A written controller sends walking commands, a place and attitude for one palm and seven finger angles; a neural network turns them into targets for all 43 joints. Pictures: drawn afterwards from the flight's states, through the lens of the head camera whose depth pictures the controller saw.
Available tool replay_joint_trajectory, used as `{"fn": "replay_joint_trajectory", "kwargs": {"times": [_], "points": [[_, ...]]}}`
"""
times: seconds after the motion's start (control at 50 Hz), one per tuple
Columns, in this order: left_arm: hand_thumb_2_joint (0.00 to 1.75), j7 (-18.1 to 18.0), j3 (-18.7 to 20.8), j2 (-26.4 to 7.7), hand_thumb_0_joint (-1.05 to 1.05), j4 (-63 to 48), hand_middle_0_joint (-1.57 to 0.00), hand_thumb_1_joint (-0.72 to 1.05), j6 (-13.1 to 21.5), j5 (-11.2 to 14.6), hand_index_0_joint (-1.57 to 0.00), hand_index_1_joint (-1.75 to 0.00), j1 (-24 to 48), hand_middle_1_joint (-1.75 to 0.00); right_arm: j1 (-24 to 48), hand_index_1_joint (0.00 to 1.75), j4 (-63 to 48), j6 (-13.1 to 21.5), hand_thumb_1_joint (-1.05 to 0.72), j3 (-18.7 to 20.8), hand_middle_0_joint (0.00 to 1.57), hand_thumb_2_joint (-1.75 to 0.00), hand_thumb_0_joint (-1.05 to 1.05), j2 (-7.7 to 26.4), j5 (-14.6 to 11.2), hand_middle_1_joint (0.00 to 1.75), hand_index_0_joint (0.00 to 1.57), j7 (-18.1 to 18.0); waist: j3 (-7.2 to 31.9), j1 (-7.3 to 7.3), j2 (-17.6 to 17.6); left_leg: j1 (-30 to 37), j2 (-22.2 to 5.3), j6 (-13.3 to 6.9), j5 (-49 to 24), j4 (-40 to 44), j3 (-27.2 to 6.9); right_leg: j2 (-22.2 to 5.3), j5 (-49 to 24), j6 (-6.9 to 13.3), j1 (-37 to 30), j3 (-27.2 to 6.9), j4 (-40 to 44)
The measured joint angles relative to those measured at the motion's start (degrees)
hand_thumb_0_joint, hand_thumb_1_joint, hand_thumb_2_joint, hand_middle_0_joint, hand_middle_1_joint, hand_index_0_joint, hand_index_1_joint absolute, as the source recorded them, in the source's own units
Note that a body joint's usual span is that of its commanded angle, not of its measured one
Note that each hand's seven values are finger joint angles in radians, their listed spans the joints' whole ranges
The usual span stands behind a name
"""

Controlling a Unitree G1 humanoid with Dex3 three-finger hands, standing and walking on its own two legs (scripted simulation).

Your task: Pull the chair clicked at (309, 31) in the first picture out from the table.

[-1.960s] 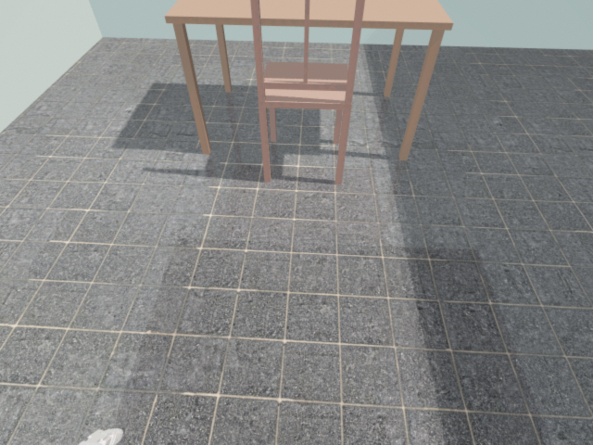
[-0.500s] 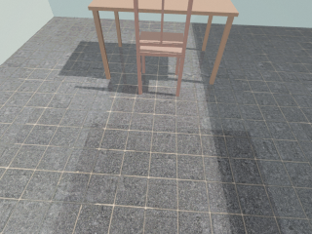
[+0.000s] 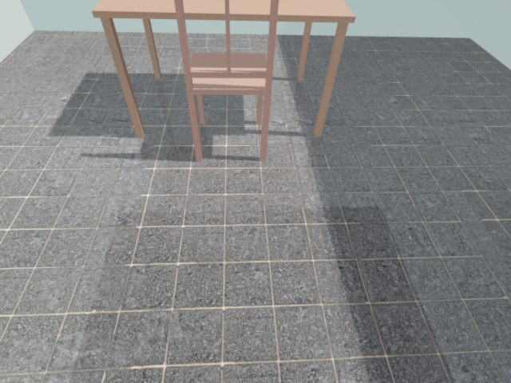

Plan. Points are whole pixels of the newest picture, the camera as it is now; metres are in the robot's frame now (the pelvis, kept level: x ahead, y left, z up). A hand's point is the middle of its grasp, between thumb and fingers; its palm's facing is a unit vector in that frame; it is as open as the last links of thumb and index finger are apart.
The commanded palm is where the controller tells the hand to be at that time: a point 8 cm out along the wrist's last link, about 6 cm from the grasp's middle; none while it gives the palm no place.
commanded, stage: walk to a spot facing it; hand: left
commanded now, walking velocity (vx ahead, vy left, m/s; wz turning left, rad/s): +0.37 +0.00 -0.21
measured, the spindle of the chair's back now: (227, 32) +1.39 +0.20 -0.04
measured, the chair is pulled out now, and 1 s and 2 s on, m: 0.00 0.00 0.00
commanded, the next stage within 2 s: turn to face it in 1.38 s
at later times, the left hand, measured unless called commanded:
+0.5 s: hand out of the picture +0.13 +0.17 -0.17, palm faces +0.00 -0.99 -0.13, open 7.4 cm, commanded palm none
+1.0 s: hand (195, 221) +0.49 +0.18 -0.14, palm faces -0.22 -0.96 -0.15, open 7.3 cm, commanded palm none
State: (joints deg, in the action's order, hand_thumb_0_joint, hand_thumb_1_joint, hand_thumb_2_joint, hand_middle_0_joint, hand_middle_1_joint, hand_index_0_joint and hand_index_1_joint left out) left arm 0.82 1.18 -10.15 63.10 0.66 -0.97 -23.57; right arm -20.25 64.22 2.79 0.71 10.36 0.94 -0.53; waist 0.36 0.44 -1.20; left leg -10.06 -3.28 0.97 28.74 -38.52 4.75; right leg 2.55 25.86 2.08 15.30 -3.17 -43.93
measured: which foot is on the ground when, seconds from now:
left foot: down 0.00-0.10, up 0.12-0.50, down 0.52-1.00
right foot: down 0.00-0.00, up 0.02-0.08, down 0.10-0.52, up 0.54-1.00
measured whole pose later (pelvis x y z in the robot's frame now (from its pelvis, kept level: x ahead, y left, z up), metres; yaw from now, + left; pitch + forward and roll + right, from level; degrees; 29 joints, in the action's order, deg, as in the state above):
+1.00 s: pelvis +0.39 +0.02 +0.03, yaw -13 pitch +0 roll +0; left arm 1.4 4.0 -9.8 59.4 -1.4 -1.9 -11.0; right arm -25.8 64.8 5.0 2.0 6.6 1.1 -1.4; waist -1.6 -2.6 -1.3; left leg -2.7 -0.1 -3.7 14.4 -16.7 15.8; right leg -7.1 8.4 -0.8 32.8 3.4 -48.7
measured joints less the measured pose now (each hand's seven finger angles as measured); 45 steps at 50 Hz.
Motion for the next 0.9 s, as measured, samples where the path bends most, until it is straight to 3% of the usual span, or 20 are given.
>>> {"fn": "replay_joint_trajectory", "kwargs": {"times": [0.06,0.1,0.18,0.24,0.36,0.42,0.48,0.52,0.56,0.58,0.62,0.66,0.76,0.9], "points": [[0.90,0.13,0.21,0.90,0.01,0.57,-0.20,0.91,-0.45,0.03,-0.20,-0.30,1.08,-0.30,-1.48,0.29,0.46,0.96,-0.91,0.42,0.20,-0.90,0.00,-0.87,0.33,0.30,0.21,-0.55,-1.26,-1.05,0.53,3.35,-0.71,0.70,1.29,1.50,1.74,-1.59,4.38,0.37,3.12,4.91,-4.63],[0.90,0.49,0.56,0.92,0.01,-0.44,-0.20,0.91,0.31,-0.11,-0.20,-0.30,3.02,-0.30,-2.81,0.29,1.02,0.86,-0.91,0.24,0.20,-0.90,0.00,-1.31,0.26,0.30,0.21,-0.64,-2.40,-1.56,1.53,3.39,-1.86,0.93,2.27,-0.92,1.70,-1.89,0.07,1.08,2.63,7.59,1.89],[0.90,-0.85,0.99,0.58,0.01,-2.98,-0.20,0.91,3.86,0.12,-0.20,-0.30,4.53,-0.30,-2.81,0.29,3.86,-1.43,-0.91,0.11,0.20,-0.90,0.00,-2.26,-0.28,0.30,0.21,0.12,-2.54,0.33,1.58,-7.93,-1.62,-0.70,-1.02,-27.32,-0.84,-1.31,-0.19,1.87,-1.66,8.90,4.03],[0.90,-1.81,0.57,1.20,0.00,-3.17,-0.20,0.91,4.45,-0.22,-0.20,-0.30,2.92,-0.30,0.75,0.29,2.51,-2.09,-0.91,0.81,0.20,-0.90,0.01,-1.83,0.20,0.30,0.20,0.47,-1.89,0.97,1.09,-16.21,-1.84,-0.38,-5.73,-32.62,0.16,-1.03,-2.25,1.19,-6.80,7.47,11.50],[0.90,-2.15,-0.50,3.17,0.00,0.01,-0.20,0.91,3.96,-0.39,-0.20,-0.30,-0.78,-0.30,9.93,0.29,-4.23,-1.45,-0.93,2.16,0.20,-0.90,0.01,-0.38,-0.10,0.30,0.20,1.51,-1.96,-0.06,1.12,-25.99,-3.34,0.27,-16.54,-18.54,1.29,-0.91,-5.01,0.34,-15.79,4.84,23.39],[0.90,-2.12,-0.47,3.29,0.00,1.13,-0.20,0.91,3.62,-0.27,-0.21,-0.30,-1.60,-0.30,13.36,0.29,-6.59,-0.80,-0.93,2.07,0.20,-0.90,0.01,-0.08,-0.47,0.30,0.20,2.11,-3.02,0.35,1.01,-25.63,-3.06,-0.54,-20.41,-8.15,1.98,-0.79,-4.13,-0.56,-20.14,4.52,26.43],[0.90,-2.09,-0.05,2.58,0.01,1.77,-0.20,0.91,3.40,-0.22,-0.21,-0.30,-2.39,-0.30,15.41,0.29,-7.97,0.07,-0.92,1.78,0.20,-0.90,0.01,-0.21,-0.38,0.30,0.20,2.13,-3.97,1.01,-0.03,-21.77,-1.06,-2.20,-21.04,-0.75,3.04,-1.52,-0.44,-1.65,-22.87,4.29,24.59],[0.90,-1.94,0.40,2.37,0.01,2.11,-0.20,0.91,2.92,0.06,-0.21,-0.30,-3.42,-0.30,15.43,0.29,-8.82,1.27,-0.92,1.46,0.20,-0.90,0.00,0.02,0.25,0.30,0.20,1.82,-3.76,0.85,0.24,-17.52,-0.28,-4.34,-20.43,2.78,2.66,-1.68,3.90,-1.51,-19.86,4.58,13.24],[0.90,-1.60,0.83,1.34,0.01,1.95,-0.20,0.91,1.75,0.49,-0.21,-0.30,-1.81,-0.30,15.05,0.29,-8.85,1.72,-0.92,1.41,0.20,-0.90,0.00,-0.55,0.49,0.30,0.20,1.16,-4.39,0.81,-0.83,-17.68,0.21,-6.18,-17.64,-1.47,3.54,-1.88,4.76,-0.16,-10.99,3.35,-8.78],[0.90,-1.50,0.97,0.84,0.01,1.49,-0.20,0.91,1.38,0.49,-0.21,-0.30,-0.81,-0.30,14.48,0.29,-8.53,1.48,-0.91,1.32,0.20,-0.90,0.00,-0.82,0.37,0.30,0.20,0.96,-4.47,1.12,-1.21,-16.79,0.31,-6.41,-16.67,-1.76,4.21,-1.95,3.27,0.32,-6.26,3.02,-17.99],[0.90,-1.10,1.39,0.04,0.01,0.26,-0.20,0.91,1.03,0.07,-0.20,-0.30,1.45,-0.30,12.67,0.29,-7.48,1.03,-0.91,1.30,0.20,-0.90,0.00,-1.39,0.34,0.30,0.20,0.53,-4.23,1.35,-1.43,-14.12,0.69,-6.24,-16.40,0.47,5.11,-2.94,-1.07,0.62,2.07,3.94,-28.23],[0.90,-0.75,1.80,-0.46,0.01,-1.45,-0.20,0.91,0.81,-0.38,-0.20,-0.29,3.79,-0.30,10.17,0.29,-6.08,0.99,-0.91,1.27,0.20,-0.90,0.00,-2.01,0.36,0.30,0.20,0.16,-3.75,1.38,-1.30,-11.34,1.38,-6.23,-17.02,4.04,5.49,-4.41,-4.63,0.39,8.60,4.96,-30.10],[0.90,-0.34,2.49,0.01,0.01,-4.98,-0.19,0.91,0.17,-0.86,-0.20,-0.29,7.30,-0.30,4.38,0.29,-3.21,1.15,-0.94,2.19,0.20,-0.90,-0.01,-1.33,0.03,0.30,0.21,-0.46,-1.87,0.96,-0.95,-5.41,3.32,-6.86,-17.87,12.17,7.11,-7.63,-12.52,-1.30,18.62,4.84,-24.47],[0.90,0.27,3.08,0.27,0.01,-4.40,-0.19,0.92,-1.43,-0.92,-0.20,-0.29,10.22,-0.30,-2.03,0.29,-0.76,1.98,-0.92,1.84,0.20,-0.90,0.00,-2.44,-0.15,0.30,0.20,-0.69,-1.25,-1.29,-0.56,2.66,4.26,-6.19,-16.83,19.67,9.29,-9.38,-18.52,-3.10,20.51,4.54,-14.29]]}}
